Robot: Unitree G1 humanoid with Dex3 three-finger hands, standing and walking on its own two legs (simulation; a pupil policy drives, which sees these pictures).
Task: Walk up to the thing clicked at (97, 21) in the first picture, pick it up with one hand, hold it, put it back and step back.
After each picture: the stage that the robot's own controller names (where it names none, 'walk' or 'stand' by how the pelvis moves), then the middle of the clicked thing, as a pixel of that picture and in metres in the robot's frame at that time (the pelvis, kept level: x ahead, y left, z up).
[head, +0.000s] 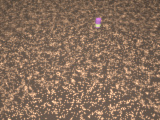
stand; (98, 23) +1.69 -0.19 -0.72
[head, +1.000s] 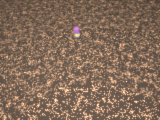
walk; (76, 32) +1.54 +0.18 -0.70
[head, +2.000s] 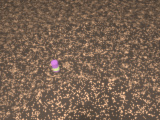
walk; (55, 66) +0.97 +0.35 -0.72
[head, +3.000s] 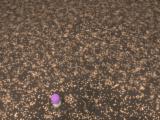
walk; (56, 100) +0.59 +0.27 -0.71
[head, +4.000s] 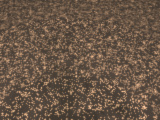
walk; out of the picture +0.36 +0.19 -0.70
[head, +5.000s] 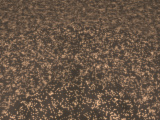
stand; out of the picture +0.31 +0.20 -0.72
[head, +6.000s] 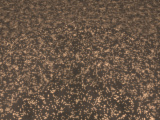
stand; out of the picture +0.33 +0.19 -0.73
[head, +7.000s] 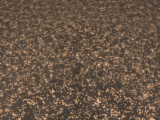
stand; out of the picture +0.33 +0.20 -0.73
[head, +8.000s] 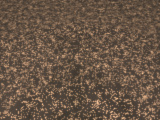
stand; out of the picture +0.31 +0.20 -0.73
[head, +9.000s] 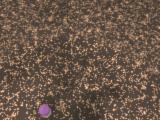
go down; (45, 111) +0.34 +0.20 -0.63
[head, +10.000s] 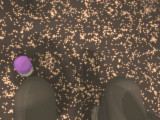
go down; (24, 67) +0.40 +0.23 -0.30
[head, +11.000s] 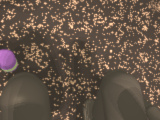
close in; (7, 61) +0.39 +0.24 -0.27
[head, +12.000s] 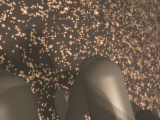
close; out of the picture +0.38 +0.27 -0.22
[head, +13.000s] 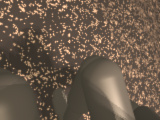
close; out of the picture +0.38 +0.27 -0.22
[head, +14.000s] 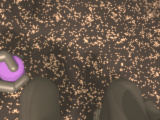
lift; (13, 73) +0.32 +0.24 -0.07
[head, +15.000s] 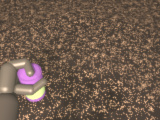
hold; (32, 83) +0.33 +0.17 +0.05
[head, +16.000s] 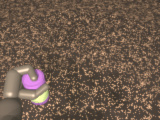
hold; (36, 87) +0.32 +0.17 +0.00
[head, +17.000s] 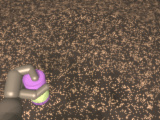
hold; (37, 88) +0.32 +0.17 +0.00
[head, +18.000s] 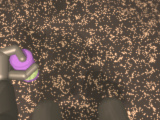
crouch; (25, 66) +0.39 +0.19 -0.08
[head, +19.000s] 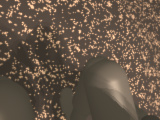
lower; out of the picture +0.40 +0.27 -0.22
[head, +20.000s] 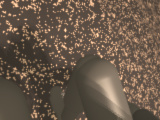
lower; out of the picture +0.41 +0.29 -0.22
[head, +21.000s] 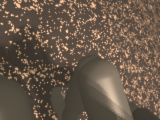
lower; out of the picture +0.40 +0.29 -0.22
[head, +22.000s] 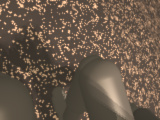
lower; out of the picture +0.40 +0.29 -0.22
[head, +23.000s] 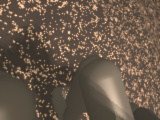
loosen; out of the picture +0.40 +0.28 -0.22
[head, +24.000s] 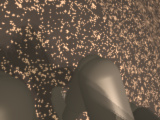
withdraw; out of the picture +0.39 +0.27 -0.22
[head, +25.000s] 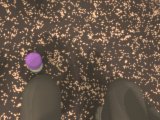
walk; (34, 63) +0.42 +0.22 -0.31
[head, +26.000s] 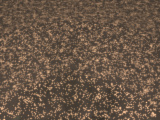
stand; out of the picture +0.34 +0.17 -0.66
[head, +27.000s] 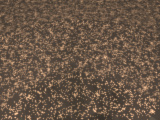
stand; out of the picture +0.35 +0.19 -0.67
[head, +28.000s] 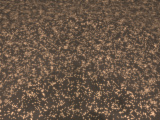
stand; out of the picture +0.35 +0.18 -0.69
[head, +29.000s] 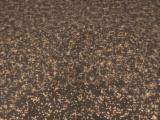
walk; out of the picture +0.36 +0.18 -0.72
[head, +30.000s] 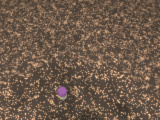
walk; (62, 93) +0.55 +0.14 -0.69
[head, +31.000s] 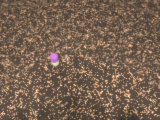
walk; (54, 59) +0.85 +0.27 -0.69
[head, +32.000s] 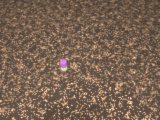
stand; (63, 65) +0.97 +0.20 -0.72
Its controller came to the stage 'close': yes
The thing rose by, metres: 0.71
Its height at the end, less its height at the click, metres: +0.00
